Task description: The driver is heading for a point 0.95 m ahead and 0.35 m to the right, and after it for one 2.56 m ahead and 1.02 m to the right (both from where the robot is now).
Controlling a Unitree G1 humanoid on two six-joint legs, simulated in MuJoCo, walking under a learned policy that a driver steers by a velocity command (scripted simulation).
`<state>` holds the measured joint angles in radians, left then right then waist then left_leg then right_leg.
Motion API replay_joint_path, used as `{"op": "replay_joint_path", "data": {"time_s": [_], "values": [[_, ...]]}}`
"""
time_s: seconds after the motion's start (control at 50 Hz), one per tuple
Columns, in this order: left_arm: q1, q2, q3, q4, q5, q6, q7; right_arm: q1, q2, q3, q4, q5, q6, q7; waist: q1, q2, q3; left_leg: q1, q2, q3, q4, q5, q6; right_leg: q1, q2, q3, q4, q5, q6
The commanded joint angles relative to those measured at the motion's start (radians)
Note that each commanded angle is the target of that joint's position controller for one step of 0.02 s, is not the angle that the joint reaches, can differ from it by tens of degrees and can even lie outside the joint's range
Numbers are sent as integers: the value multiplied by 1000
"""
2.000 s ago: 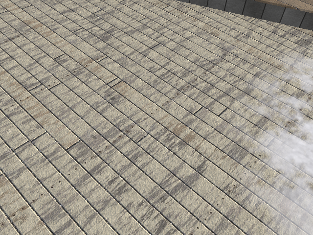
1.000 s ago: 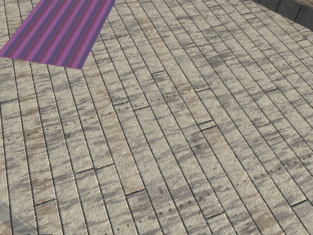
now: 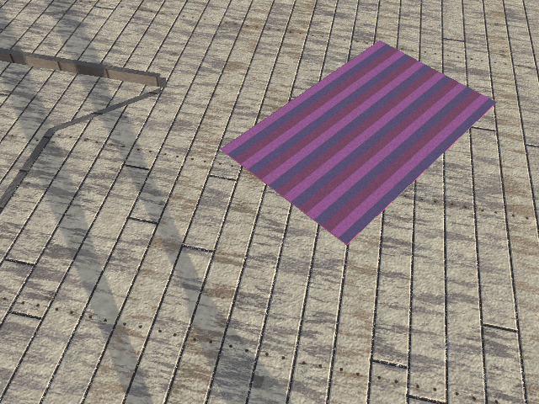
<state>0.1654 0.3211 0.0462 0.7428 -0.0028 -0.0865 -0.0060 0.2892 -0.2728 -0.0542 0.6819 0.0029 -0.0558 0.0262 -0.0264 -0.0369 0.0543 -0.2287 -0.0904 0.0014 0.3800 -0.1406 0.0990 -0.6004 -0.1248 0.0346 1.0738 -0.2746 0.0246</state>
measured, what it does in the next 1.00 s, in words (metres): walks ahead, turning right: right foot, then left foot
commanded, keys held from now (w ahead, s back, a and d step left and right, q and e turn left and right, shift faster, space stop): w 0.10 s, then w+e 0.90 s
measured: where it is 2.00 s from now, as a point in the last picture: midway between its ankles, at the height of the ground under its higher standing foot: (407, 215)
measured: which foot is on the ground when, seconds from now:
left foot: down 0.00-0.34, up 0.36-0.78, down 0.80-1.00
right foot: up 0.00-0.30, down 0.32-0.80, up 0.82-1.00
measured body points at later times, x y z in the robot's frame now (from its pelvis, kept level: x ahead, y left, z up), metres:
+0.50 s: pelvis +0.29 -0.08 +0.00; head +0.33 -0.09 +0.44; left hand +0.43 +0.18 -0.11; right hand +0.39 -0.37 -0.11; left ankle +0.29 +0.08 -0.66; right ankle +0.32 -0.15 -0.74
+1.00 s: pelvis +0.58 -0.08 +0.00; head +0.60 -0.08 +0.45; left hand +0.81 +0.12 -0.11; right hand +0.56 -0.38 -0.10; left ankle +0.63 +0.01 -0.74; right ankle +0.52 -0.21 -0.66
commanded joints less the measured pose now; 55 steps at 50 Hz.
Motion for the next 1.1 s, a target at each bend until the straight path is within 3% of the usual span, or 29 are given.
{"op": "replay_joint_path", "data": {"time_s": [0.02, 0.06, 0.1, 0.2, 0.26, 0.3, 0.32, 0.34, 0.36, 0.38, 0.4, 0.42, 0.44, 0.48, 0.5, 0.58, 0.64, 0.7, 0.74, 0.78, 0.8, 0.82, 0.84, 0.86, 0.9, 0.92, 0.96, 1.02, 1.1], "values": [[29, 54, 14, -45, 7, 12, 6, -31, -168, -41, -50, -3, -30, -16, 36, 109, -66, 51, 275, -215, -207, 269, 180, -57, -25, 13, -106, 157, 27], [-39, 52, 10, -56, 7, 2, -3, -14, -151, -37, -31, 2, -27, -22, 3, 89, -32, 53, 237, -148, -210, 263, 147, -47, -15, 5, -257, 286, 33], [-118, 32, 3, -71, 1, -6, -12, 23, -163, -38, -8, 6, -24, -26, -30, 81, -15, 61, 225, -127, -213, 184, 122, -19, 15, -14, -387, 388, 26], [-202, 37, -1, -103, -18, -11, -44, 88, -180, -44, 52, 5, -18, -25, -66, 90, 23, 228, 309, -114, -190, 160, 107, -68, 43, -18, -515, 369, -32], [-175, 54, 5, -115, -17, -11, -60, 77, -196, -52, 70, 7, -4, -34, -32, 103, 1, 328, 342, -80, -106, 370, 72, -41, 77, -28, -540, 225, -87], [-16, 103, 34, -78, -10, -6, -55, 39, -206, -54, 60, 0, 8, -44, 58, 114, -115, 328, 298, -12, 109, 731, 31, 194, 157, -96, -555, 194, -131], [122, 152, 58, -47, -8, -2, -46, 42, -189, -44, 46, -7, 13, -53, 118, 85, -212, 215, 255, 35, 321, 713, -8, 433, 145, -50, -546, 245, -166], [233, 261, 86, -46, -2, 2, -38, 152, -116, -17, 8, -24, -6, -51, 97, -101, -361, -173, 141, 65, 710, 326, -84, 843, -98, 361, -527, 213, -326], [271, 219, 77, -32, -25, 2, -42, 153, -80, 1, 16, -24, -32, -38, 107, -216, -451, -428, -4, -51, 924, -397, -117, 1007, -216, 777, -725, 18, -430], [246, 155, 57, -39, -25, 5, -38, 61, -163, -17, -6, 15, -54, -21, 138, -126, -350, -543, 65, -140, 994, -371, -97, 962, -192, 710, -765, -120, -372], [187, 136, 51, -53, -16, 8, -32, -29, -168, -14, -36, 31, -69, -15, 131, -53, -230, -567, 109, -121, 955, -293, -82, 824, -157, 585, -780, -101, -334], [136, 123, 44, -64, -8, 12, -29, -76, -160, -13, -48, 12, -76, -18, 101, 32, -134, -546, 142, -105, 867, -240, -78, 668, -124, 495, -803, -10, -316], [102, 106, 38, -75, 1, 10, -26, -76, -164, -20, -52, -8, -73, -24, 63, 24, -101, -478, 171, -107, 784, -198, -84, 558, -97, 439, -819, 104, -311], [71, 84, 32, -91, 1, 12, -21, -53, -142, -21, -49, -25, -57, -29, 26, 16, -87, -401, 182, -98, 709, -166, -102, 461, -40, 367, -859, 206, -300], [68, 113, 39, -91, 2, 11, -15, -27, -127, -17, -49, -20, -48, -31, 5, -37, -88, -385, 179, -87, 671, -164, -121, 416, -50, 350, -862, 259, -322], [112, 140, 53, -72, -16, 14, 7, -161, -90, 0, -79, -24, -43, -34, 51, -19, -45, -344, 147, -59, 385, 68, -167, 321, 26, 231, -863, 306, -273], [170, 148, 57, -51, -23, 28, 17, -265, -75, 6, -97, -10, -54, -23, 95, -33, -55, -260, 97, -54, 216, 221, -174, 317, 41, 239, -836, 249, -240], [209, 139, 57, -37, -29, 41, 23, -310, -103, -5, -111, 3, -64, -12, 102, -47, -58, -238, 81, -87, 125, 193, -160, 402, 13, 323, -770, 187, -224], [202, 139, 60, -40, -25, 48, 25, -291, -128, -18, -108, 6, -72, -9, 79, -72, -61, -201, 81, -99, 94, 118, -134, 452, -8, 383, -713, 186, -206], [176, 112, 53, -51, -20, 52, 23, -164, -160, -39, -77, 4, -80, -16, 4, -80, -112, -9, 95, -79, 32, 92, -83, 433, 32, 375, -595, 243, -168], [168, 57, 33, -68, -10, 47, 17, -34, -203, -54, -65, -14, -84, -25, -58, -22, -231, 224, 222, -184, 61, 53, -21, 342, 83, 314, -375, 187, -135], [289, -12, 10, -93, -26, 37, 17, 82, -288, -78, -39, -30, -70, -29, -40, 238, -386, 586, 452, -568, 29, -125, 135, 18, 228, 158, -44, -131, -62], [302, 52, 15, -96, -35, 33, 19, 104, -234, -70, -25, -5, -60, -21, -42, 325, -373, 592, 524, -795, -51, -344, 168, -151, 174, 138, 133, -316, -46], [224, 128, 36, -91, -36, 37, 19, 55, -163, -50, -35, 0, -55, -23, -61, 204, -230, 472, 480, -670, -74, -391, 124, -201, 127, 146, 202, -232, -38], [116, 119, 43, -116, -15, 46, 16, -27, -112, -31, -33, -9, -44, -25, -39, 108, -76, 255, 387, -418, -115, -170, 76, -173, 71, 99, 161, -106, -26], [115, 105, 45, -125, -18, 49, 11, -48, -102, -26, -26, -16, -46, -27, -13, 147, -54, 190, 366, -349, -137, -96, 70, -137, 43, 97, 132, -67, -24], [124, 64, 39, -129, -26, 61, 3, -62, -97, -27, -12, -12, -52, -26, 5, 161, -38, 120, 340, -244, -187, -26, 76, -95, 23, 71, 96, -38, -17], [72, 36, 30, -156, -18, 68, 0, -57, -134, -42, 18, -9, -60, -26, 7, 126, -21, 116, 354, -144, -224, 101, 101, -131, 6, 64, -2, 36, 1], [-13, 19, 21, -172, -19, 57, -20, -55, -165, -49, 46, -6, -51, -29, -18, 98, -15, 147, 329, 9, -226, 202, 74, -98, 14, 24, -220, 242, -7]]}}
Keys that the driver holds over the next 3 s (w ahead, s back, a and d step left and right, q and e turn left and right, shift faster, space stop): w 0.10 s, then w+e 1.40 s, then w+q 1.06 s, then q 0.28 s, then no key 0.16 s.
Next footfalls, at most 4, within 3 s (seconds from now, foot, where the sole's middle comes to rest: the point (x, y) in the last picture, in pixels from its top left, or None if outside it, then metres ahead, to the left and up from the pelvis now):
0.32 right None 0.36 -0.16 -0.78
0.80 left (265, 323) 0.67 0.00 -0.78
1.30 right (397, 280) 0.79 -0.37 -0.78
1.82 left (389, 182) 1.15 -0.42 -0.78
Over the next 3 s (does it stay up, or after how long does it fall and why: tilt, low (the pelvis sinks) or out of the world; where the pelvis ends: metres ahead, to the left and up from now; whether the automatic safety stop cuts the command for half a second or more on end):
stays up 1.46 -0.62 -0.01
